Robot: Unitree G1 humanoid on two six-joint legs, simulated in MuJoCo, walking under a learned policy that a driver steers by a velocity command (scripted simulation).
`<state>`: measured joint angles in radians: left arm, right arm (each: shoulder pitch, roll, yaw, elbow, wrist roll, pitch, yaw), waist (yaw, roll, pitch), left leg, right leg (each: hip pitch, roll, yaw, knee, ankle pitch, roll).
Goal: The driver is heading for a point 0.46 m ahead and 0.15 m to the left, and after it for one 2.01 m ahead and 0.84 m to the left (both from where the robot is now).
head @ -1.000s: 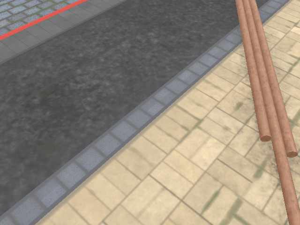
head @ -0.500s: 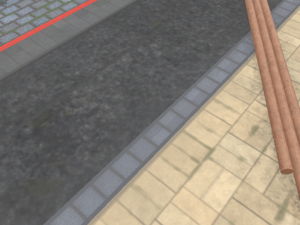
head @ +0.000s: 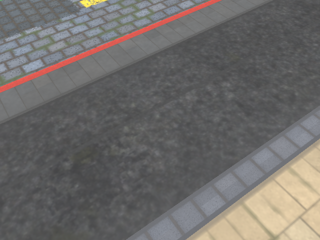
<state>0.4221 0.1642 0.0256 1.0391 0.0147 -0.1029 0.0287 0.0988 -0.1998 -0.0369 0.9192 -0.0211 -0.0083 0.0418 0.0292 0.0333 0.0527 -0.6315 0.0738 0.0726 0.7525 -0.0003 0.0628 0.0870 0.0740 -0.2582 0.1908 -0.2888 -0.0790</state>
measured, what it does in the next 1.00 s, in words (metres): walks ahead, turning left: left foot, then right foot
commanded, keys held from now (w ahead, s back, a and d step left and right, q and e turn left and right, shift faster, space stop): w+q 0.46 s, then q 0.32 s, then no key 0.22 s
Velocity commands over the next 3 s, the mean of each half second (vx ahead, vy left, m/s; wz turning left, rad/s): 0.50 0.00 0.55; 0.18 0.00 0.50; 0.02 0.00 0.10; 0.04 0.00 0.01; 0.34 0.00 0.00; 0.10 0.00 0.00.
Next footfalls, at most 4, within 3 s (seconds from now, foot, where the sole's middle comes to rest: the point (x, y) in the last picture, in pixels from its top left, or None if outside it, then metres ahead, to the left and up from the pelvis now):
0.14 left None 0.22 0.07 -0.78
0.64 right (173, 219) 0.57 0.01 -0.78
1.06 left None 0.39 0.17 -0.78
1.34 right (182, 237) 0.49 -0.03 -0.78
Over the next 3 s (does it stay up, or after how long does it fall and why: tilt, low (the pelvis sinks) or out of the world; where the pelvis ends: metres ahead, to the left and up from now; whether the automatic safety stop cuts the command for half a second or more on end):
stays up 0.64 0.21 0.00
